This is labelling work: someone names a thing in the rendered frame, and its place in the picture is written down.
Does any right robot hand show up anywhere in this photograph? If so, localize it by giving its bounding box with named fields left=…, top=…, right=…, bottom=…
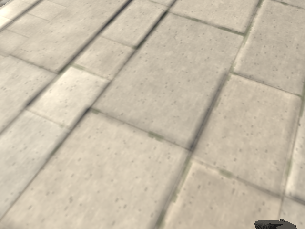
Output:
left=254, top=219, right=297, bottom=229

